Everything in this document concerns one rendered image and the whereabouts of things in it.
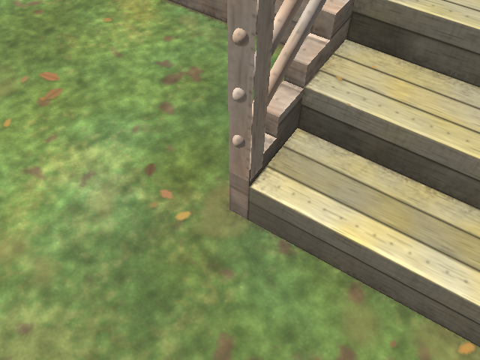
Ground stairs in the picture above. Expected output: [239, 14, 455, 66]
[247, 0, 480, 347]

